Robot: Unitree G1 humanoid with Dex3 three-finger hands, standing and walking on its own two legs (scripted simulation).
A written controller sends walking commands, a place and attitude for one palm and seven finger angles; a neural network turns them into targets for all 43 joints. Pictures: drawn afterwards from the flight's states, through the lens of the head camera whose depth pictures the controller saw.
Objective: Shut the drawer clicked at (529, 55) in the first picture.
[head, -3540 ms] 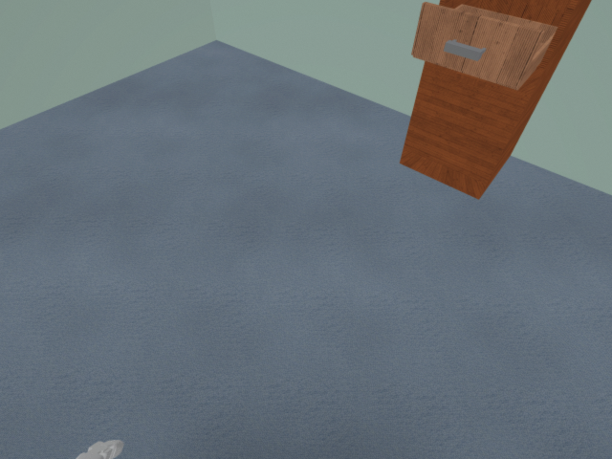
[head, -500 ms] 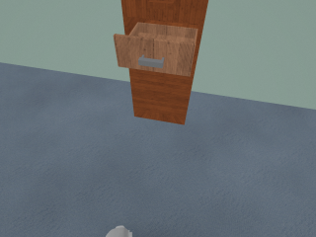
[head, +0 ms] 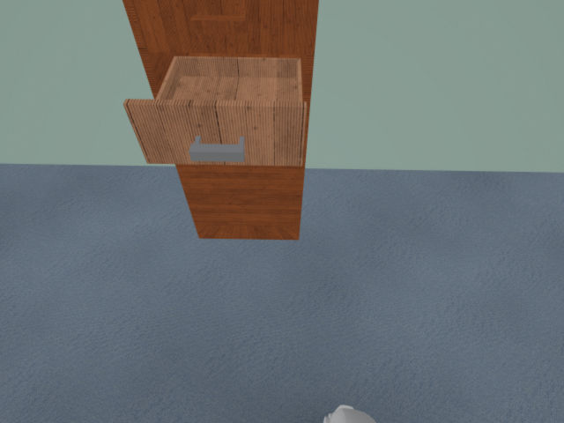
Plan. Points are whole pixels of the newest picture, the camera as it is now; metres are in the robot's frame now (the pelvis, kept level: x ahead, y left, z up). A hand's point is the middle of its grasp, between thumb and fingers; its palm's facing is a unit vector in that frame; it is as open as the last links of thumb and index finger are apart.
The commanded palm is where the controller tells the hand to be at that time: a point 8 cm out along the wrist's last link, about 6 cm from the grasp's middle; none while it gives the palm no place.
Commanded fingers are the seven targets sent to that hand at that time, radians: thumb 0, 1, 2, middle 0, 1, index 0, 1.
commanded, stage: take the last steps up to it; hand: left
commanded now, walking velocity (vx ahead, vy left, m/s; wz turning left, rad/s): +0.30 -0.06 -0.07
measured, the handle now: (218, 146) +0.67 +0.16 -0.03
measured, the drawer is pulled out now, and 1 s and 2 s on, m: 0.22 0.22 0.22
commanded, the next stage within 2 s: come to a stop and stand still in 0.62 s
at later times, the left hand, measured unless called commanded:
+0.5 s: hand out of the picture +0.13 +0.16 -0.19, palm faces +0.10 -0.99 -0.13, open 7.3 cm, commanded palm none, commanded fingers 0.00 0.90 0.90 -0.20 -0.30 -0.20 -0.30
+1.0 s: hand (211, 311) +0.34 +0.15 -0.17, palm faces +0.01 -0.97 -0.25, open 7.3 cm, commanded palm none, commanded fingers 0.00 0.90 0.90 -0.20 -0.30 -0.20 -0.30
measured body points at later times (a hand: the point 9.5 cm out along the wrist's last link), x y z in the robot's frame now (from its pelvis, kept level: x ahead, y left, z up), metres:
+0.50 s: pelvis +0.18 +0.00 -0.01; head +0.18 +0.02 +0.44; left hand +0.13 +0.21 -0.18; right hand +0.26 -0.25 -0.14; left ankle +0.24 +0.09 -0.74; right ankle +0.10 -0.11 -0.74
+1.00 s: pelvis +0.27 -0.03 -0.01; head +0.30 -0.06 +0.44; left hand +0.34 +0.20 -0.15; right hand +0.23 -0.23 -0.18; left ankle +0.24 +0.08 -0.73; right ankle +0.33 -0.15 -0.74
